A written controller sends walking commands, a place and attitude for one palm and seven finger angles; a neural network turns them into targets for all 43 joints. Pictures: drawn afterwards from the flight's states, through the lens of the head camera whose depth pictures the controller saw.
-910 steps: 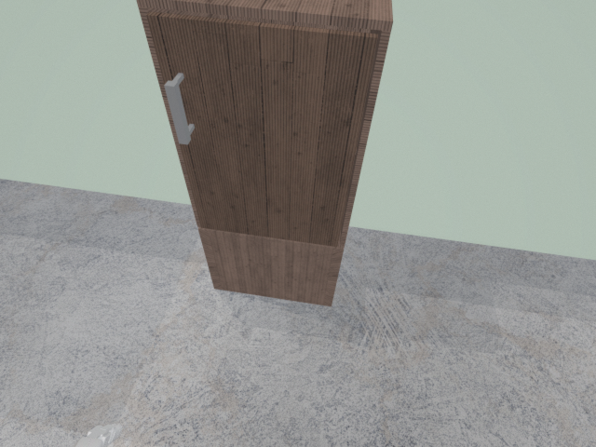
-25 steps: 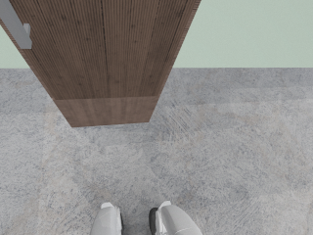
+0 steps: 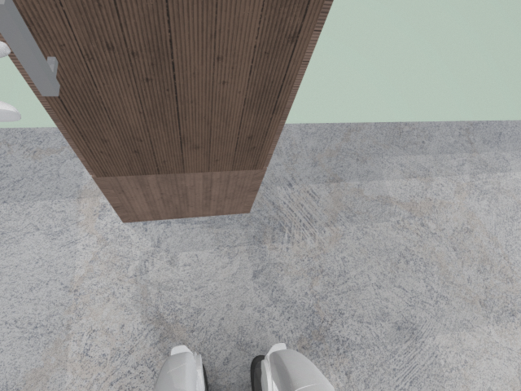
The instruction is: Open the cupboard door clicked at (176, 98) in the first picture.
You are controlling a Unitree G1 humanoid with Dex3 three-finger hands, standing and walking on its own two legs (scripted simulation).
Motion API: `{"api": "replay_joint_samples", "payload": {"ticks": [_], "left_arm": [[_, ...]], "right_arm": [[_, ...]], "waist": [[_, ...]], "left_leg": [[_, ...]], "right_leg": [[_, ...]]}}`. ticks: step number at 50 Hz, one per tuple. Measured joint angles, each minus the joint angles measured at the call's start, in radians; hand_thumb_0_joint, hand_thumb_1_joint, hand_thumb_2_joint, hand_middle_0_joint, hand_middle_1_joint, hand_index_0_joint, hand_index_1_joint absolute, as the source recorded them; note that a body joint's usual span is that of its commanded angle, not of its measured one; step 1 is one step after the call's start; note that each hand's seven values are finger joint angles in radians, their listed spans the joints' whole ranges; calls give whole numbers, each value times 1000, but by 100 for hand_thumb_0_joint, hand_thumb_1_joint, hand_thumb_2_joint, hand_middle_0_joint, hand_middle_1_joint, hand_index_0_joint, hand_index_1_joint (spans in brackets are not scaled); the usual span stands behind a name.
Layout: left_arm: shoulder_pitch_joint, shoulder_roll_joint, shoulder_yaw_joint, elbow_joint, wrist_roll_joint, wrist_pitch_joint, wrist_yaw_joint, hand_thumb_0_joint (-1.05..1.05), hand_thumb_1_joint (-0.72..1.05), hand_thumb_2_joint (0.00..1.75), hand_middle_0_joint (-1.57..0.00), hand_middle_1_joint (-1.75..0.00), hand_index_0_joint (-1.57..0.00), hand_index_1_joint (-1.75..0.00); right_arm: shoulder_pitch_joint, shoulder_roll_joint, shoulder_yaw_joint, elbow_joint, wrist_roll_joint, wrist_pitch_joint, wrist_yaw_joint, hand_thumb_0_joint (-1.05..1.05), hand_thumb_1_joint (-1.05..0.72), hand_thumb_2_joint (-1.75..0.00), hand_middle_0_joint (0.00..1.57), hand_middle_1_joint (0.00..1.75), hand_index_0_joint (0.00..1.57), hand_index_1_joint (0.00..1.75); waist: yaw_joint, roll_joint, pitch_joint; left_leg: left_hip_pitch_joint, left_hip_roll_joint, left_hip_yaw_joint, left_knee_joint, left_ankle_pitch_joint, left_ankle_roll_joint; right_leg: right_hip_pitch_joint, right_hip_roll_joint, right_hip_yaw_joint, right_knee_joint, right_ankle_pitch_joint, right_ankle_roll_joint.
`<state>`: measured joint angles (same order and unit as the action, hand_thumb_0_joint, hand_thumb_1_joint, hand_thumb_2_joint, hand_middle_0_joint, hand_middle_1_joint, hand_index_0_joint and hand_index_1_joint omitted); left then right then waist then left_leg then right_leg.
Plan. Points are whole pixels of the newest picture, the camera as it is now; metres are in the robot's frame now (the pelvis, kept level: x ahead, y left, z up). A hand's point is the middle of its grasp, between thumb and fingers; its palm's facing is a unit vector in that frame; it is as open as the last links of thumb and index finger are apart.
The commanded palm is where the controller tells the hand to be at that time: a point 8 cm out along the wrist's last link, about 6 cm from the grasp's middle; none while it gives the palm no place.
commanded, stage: slide the fingers in behind the handle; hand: left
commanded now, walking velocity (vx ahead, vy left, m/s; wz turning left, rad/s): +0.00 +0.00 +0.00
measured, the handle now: (29, 39) +0.57 +0.25 +0.11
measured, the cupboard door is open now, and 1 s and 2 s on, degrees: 0 0 0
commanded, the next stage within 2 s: close the thumb around the handle in 1.14 s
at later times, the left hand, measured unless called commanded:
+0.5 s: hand (16, 68) +0.52 +0.26 +0.11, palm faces +0.03 -1.00 +0.03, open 13.9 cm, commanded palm +0.51 +0.29 +0.10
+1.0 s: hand (27, 70) +0.52 +0.25 +0.11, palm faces +0.05 -1.00 -0.01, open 13.8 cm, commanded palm +0.50 +0.29 +0.10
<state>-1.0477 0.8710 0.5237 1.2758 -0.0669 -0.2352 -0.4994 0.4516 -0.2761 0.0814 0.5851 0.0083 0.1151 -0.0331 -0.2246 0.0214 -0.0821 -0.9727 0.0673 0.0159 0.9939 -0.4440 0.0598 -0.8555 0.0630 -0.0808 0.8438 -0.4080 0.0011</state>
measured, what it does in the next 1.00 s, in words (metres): stands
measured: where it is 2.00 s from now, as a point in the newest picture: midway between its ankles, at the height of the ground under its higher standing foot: outside the picture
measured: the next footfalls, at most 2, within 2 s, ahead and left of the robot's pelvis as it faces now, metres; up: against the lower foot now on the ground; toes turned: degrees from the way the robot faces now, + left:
none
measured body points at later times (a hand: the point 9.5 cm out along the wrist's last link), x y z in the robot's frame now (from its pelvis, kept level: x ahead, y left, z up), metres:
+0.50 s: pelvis +0.00 -0.01 +0.00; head +0.14 +0.03 +0.43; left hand +0.51 +0.31 +0.11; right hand -0.02 -0.28 -0.09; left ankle +0.00 +0.07 -0.68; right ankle -0.01 -0.13 -0.68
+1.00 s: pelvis -0.01 -0.02 +0.00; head +0.14 +0.02 +0.43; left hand +0.51 +0.30 +0.11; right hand -0.03 -0.28 -0.09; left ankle +0.00 +0.07 -0.68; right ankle -0.01 -0.13 -0.68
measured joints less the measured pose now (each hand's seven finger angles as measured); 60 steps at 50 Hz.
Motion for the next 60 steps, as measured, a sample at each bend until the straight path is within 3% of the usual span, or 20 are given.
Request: {"api": "replay_joint_samples", "payload": {"ticks": [14, 23, 31, 39, 46, 60], "left_arm": [[7, -50, -33, 1, -15, -33, 44, -2, -50, 30, -30, -120, -28, -120], [7, -117, -68, -19, -24, -41, 66, -2, -50, 30, -30, -120, -29, -120], [-8, -91, -61, 14, 2, -39, 111, -2, -50, 30, -31, -120, -33, -124], [5, -112, -59, 4, -18, -48, 87, -2, -50, 30, -30, -120, -31, -122], [27, -113, -31, 3, -6, -56, 99, -2, -50, 30, -30, -120, -32, -122], [18, -121, -60, 0, -21, -58, 97, -2, -50, 30, -30, -120, -31, -121]], "right_arm": [[-14, -6, -10, 15, 0, -15, 0, 1, -90, -89, 20, 30, 21, 30], [-14, -8, -19, 30, -2, -17, 4, 1, -90, -89, 20, 30, 21, 30], [-15, -4, -12, 14, 0, -30, 5, 1, -90, -89, 20, 30, 21, 30], [-11, -1, -13, 29, 2, -33, 4, 1, -90, -89, 20, 30, 21, 30], [-6, -6, -17, 24, 4, -30, 7, 1, -90, -89, 20, 30, 21, 30], [-8, -4, -19, 30, 3, -28, 5, 1, -90, -89, 20, 30, 21, 30]], "waist": [[10, -6, 6], [14, -2, -3], [5, 1, 3], [6, -1, 5], [0, -2, 0], [11, -1, 1]], "left_leg": [[13, -3, -6, -3, 7, -8], [31, -6, -9, -14, 12, -13], [28, -2, -5, -11, 15, -17], [26, 1, -3, -13, 17, -20], [38, 5, 3, -14, 12, -20], [42, -3, 2, -21, 14, -16]], "right_leg": [[9, -3, -6, 10, -3, -8], [26, -4, -8, 5, -3, -13], [16, -2, -4, 18, -4, -18], [12, 2, -2, 19, -2, -21], [20, 6, 5, 17, -3, -20], [26, -2, 5, 12, -4, -16]]}}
